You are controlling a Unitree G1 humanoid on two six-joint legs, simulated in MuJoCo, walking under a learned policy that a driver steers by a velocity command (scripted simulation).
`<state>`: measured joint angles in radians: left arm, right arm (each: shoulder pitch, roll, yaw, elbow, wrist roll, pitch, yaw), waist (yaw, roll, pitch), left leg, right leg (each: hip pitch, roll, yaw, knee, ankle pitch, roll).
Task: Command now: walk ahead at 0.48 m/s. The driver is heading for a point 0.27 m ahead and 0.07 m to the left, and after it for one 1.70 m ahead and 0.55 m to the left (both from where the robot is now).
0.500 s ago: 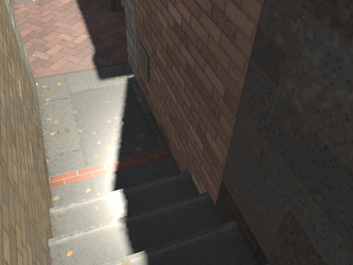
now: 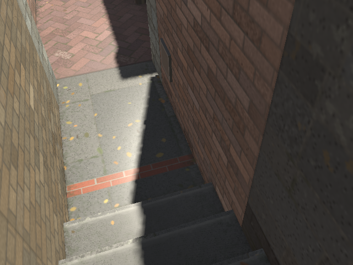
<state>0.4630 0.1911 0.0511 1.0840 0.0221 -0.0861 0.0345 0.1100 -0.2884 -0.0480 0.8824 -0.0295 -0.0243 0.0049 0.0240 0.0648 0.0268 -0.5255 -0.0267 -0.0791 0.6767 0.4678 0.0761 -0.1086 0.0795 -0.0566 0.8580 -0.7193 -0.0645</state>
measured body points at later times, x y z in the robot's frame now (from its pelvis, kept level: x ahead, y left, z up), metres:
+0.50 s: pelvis +0.20 -0.02 -0.13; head +0.20 -0.03 +0.32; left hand +0.23 +0.22 -0.27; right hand +0.23 -0.28 -0.28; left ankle +0.16 +0.08 -0.77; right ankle +0.25 -0.13 -0.84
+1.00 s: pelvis +0.22 +0.00 -0.11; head +0.23 -0.01 +0.34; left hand +0.34 +0.23 -0.24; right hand +0.26 -0.24 -0.26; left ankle +0.15 +0.12 -0.84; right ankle +0.25 -0.13 -0.84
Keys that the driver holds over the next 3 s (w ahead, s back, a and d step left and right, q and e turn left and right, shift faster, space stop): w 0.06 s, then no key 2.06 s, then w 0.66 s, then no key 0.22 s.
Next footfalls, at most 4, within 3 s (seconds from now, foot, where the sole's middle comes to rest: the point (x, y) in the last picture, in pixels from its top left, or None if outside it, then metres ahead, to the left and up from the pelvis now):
0.08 left None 0.13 0.05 -0.88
0.40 right None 0.29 -0.13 -0.88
0.64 left None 0.19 0.12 -0.88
2.76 right None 0.49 0.00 -1.04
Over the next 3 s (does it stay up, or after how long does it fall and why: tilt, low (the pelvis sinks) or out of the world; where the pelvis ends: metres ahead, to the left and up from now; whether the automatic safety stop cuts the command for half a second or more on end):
stays up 0.50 0.08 -0.32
